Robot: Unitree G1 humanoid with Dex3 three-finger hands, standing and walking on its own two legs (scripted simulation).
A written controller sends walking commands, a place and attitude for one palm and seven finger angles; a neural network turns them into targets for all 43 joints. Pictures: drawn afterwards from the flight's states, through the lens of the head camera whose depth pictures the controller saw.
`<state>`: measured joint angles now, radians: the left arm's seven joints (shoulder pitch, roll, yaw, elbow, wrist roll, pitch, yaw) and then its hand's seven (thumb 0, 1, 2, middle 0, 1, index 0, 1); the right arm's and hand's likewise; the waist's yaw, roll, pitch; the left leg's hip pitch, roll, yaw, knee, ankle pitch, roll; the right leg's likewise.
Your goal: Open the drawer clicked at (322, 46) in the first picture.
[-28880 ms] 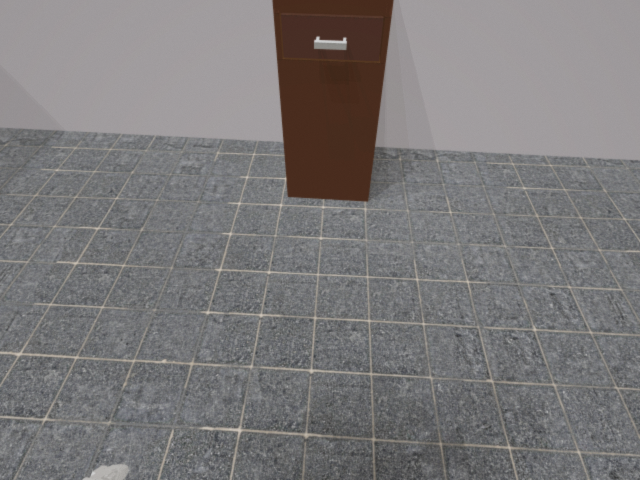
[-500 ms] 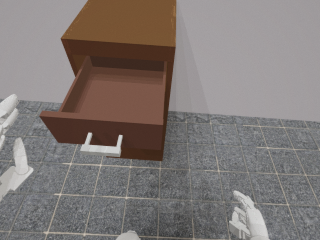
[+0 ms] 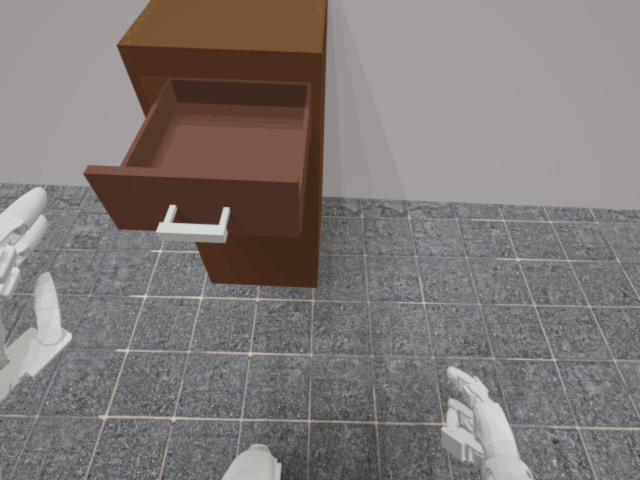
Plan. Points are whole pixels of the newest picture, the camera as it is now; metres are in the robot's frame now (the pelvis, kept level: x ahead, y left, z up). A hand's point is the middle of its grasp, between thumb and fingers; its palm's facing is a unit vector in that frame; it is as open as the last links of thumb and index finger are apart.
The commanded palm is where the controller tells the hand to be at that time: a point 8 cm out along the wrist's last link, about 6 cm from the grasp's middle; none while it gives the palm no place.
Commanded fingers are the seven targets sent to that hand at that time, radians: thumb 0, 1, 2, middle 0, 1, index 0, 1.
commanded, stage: stop stepping back and stand still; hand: left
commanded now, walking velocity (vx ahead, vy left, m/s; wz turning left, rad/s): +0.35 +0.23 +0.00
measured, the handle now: (195, 222) +0.49 +0.24 -0.03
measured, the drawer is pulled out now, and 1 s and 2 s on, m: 0.28 0.28 0.28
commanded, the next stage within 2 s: let the arm hang, fingers relaxed in 0.60 s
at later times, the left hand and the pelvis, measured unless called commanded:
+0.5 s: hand out of the picture +0.11 +0.25 +0.18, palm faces +0.45 -0.76 -0.48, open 7.4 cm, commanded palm +0.06 +0.28 +0.19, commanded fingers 0.00 0.90 0.90 -0.20 -0.30 -0.20 -0.30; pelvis -0.06 -0.01 +0.00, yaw +3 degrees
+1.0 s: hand out of the picture +0.02 +0.17 -0.16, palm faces +0.09 -0.98 -0.17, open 7.1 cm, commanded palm none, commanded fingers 0.00 0.90 0.90 -0.20 -0.30 -0.20 -0.30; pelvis -0.04 +0.00 +0.01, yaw +4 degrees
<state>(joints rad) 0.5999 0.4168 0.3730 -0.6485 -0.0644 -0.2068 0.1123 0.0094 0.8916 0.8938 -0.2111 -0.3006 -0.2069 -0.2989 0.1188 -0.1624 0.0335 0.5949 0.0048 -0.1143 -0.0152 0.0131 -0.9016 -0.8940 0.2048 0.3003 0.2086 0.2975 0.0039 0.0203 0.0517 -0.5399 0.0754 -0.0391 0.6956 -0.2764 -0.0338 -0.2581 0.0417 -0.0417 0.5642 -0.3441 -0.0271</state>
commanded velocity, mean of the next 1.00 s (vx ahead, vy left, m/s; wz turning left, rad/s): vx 0.10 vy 0.03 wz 0.00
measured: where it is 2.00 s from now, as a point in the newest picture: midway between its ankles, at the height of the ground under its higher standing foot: outside the picture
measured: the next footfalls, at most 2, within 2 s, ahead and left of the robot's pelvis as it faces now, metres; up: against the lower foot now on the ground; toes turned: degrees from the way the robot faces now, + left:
left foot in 0.26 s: -0.04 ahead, +0.11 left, +0.00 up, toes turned +5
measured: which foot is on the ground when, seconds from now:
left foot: up 0.00-0.24, down 0.26-1.00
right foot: down 0.00-1.00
